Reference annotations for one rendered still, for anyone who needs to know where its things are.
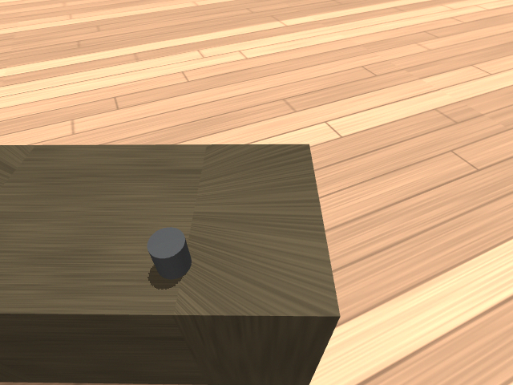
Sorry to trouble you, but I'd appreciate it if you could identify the can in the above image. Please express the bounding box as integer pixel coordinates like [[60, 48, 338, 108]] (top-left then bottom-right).
[[147, 227, 192, 279]]

